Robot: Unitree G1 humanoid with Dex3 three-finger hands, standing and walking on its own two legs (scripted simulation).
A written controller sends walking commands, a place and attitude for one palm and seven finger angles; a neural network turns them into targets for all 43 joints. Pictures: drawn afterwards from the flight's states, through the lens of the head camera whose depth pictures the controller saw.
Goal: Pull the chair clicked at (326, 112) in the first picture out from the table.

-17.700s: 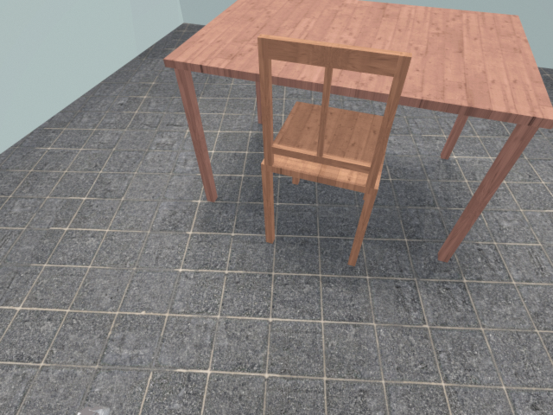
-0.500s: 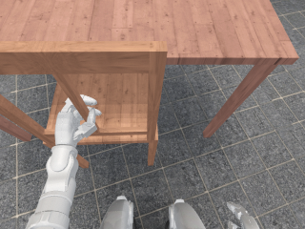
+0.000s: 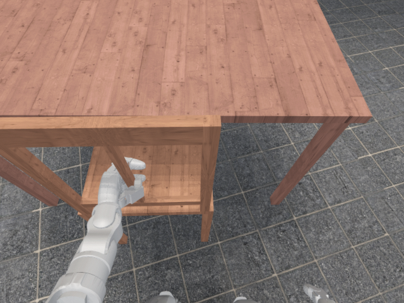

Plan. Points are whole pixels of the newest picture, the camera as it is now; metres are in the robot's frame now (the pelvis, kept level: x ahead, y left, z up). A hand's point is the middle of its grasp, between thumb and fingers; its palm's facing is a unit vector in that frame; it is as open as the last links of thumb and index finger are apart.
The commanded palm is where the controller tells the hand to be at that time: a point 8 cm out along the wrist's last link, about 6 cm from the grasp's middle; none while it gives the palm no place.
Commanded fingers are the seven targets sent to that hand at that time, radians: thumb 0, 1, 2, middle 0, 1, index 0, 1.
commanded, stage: step backward, pulling the chair out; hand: left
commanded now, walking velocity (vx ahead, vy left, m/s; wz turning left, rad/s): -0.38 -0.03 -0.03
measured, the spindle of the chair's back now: (128, 177) +0.38 +0.17 -0.04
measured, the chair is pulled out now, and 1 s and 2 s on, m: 0.03 0.16 0.25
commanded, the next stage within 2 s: none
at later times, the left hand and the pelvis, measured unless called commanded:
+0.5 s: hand (146, 213) +0.30 +0.12 -0.05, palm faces -0.01 -0.99 -0.15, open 5.0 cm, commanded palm +0.28 +0.17 -0.04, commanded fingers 0.00 0.90 0.90 -0.50 -1.45 -0.50 -1.45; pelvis -0.04 +0.00 +0.03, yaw -4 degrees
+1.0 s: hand (145, 250) +0.23 +0.11 -0.05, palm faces -0.05 -0.99 -0.16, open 5.0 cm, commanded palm +0.21 +0.17 -0.04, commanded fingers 0.00 0.90 0.90 -0.50 -1.45 -0.50 -1.45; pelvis -0.11 +0.00 +0.02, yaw -3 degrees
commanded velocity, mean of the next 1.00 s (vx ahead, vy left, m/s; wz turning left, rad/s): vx -0.38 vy -0.02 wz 0.03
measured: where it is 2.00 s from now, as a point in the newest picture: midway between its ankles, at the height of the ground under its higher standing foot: outside the picture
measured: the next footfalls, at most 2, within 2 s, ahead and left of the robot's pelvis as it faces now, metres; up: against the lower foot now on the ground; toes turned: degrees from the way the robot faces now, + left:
left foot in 1.28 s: -0.13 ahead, +0.16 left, +0.00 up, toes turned +0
right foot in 1.84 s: -0.12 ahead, -0.11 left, +0.00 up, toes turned -5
